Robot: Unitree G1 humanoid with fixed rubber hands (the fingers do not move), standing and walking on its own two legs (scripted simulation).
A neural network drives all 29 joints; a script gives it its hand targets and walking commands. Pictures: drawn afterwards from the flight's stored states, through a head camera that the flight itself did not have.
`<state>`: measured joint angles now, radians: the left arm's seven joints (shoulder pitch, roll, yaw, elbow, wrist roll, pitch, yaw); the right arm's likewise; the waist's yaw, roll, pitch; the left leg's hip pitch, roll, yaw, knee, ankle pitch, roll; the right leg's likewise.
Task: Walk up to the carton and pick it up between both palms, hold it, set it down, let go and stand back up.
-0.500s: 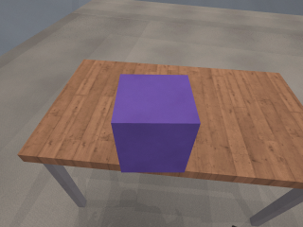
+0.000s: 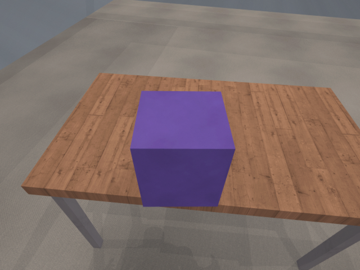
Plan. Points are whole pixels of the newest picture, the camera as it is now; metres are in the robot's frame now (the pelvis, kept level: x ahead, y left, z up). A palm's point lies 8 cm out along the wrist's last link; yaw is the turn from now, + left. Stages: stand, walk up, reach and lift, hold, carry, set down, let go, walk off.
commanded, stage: stand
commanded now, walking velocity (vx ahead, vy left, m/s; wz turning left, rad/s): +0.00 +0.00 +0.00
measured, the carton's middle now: (180, 150) +0.43 +0.00 +0.02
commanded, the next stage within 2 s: none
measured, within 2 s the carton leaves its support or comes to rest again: neither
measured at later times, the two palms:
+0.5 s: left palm out of the picture +0.07 +0.27 -0.11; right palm out of the picture +0.08 -0.26 -0.12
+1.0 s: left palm out of the picture +0.07 +0.27 -0.11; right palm out of the picture +0.08 -0.26 -0.11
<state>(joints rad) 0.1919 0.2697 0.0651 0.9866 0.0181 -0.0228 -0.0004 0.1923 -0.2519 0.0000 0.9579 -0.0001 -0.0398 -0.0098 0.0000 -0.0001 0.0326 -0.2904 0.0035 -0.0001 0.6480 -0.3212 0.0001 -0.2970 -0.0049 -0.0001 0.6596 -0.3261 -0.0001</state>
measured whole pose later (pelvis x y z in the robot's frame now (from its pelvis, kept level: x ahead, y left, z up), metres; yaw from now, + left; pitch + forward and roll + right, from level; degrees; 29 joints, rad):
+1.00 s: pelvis +0.01 +0.00 +0.02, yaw +0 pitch -2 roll +0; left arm 0.17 0.27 0.07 1.06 0.01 -0.02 0.00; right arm 0.15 -0.25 0.00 1.03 0.00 -0.03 -0.01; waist 0.00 0.00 0.05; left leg -0.19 0.00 0.00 0.48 -0.25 0.00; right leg -0.20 0.00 0.00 0.49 -0.25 0.00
